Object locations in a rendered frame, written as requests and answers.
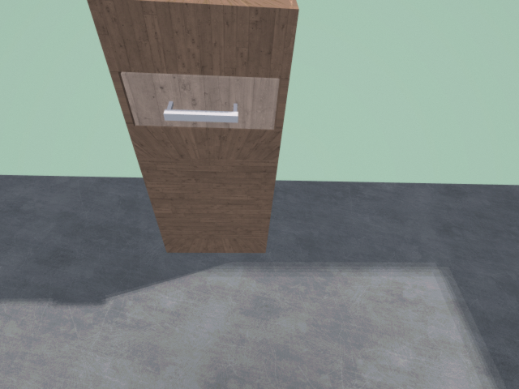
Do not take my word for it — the cabinet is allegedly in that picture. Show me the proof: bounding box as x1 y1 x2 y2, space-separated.
87 0 299 253

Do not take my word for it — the handle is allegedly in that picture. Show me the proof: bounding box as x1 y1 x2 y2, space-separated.
163 101 238 123

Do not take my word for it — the drawer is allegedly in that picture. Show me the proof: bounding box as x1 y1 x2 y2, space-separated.
121 72 280 130

